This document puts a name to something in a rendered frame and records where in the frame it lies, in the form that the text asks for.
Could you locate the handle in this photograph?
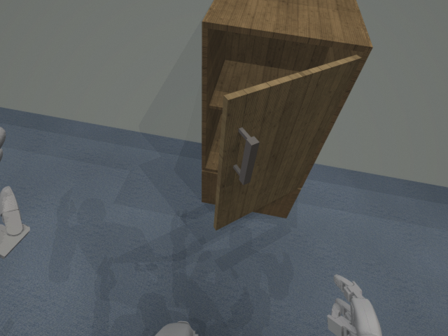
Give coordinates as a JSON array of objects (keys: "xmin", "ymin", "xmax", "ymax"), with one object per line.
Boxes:
[{"xmin": 233, "ymin": 127, "xmax": 260, "ymax": 185}]

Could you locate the cupboard door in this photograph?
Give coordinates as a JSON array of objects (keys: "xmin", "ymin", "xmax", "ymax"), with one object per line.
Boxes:
[{"xmin": 213, "ymin": 55, "xmax": 361, "ymax": 231}]

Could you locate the robot right hand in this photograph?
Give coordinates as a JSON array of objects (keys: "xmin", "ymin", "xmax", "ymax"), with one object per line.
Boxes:
[{"xmin": 328, "ymin": 274, "xmax": 382, "ymax": 336}]

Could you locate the robot left hand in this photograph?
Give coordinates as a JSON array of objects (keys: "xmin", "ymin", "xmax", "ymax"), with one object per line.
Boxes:
[{"xmin": 0, "ymin": 127, "xmax": 30, "ymax": 259}]

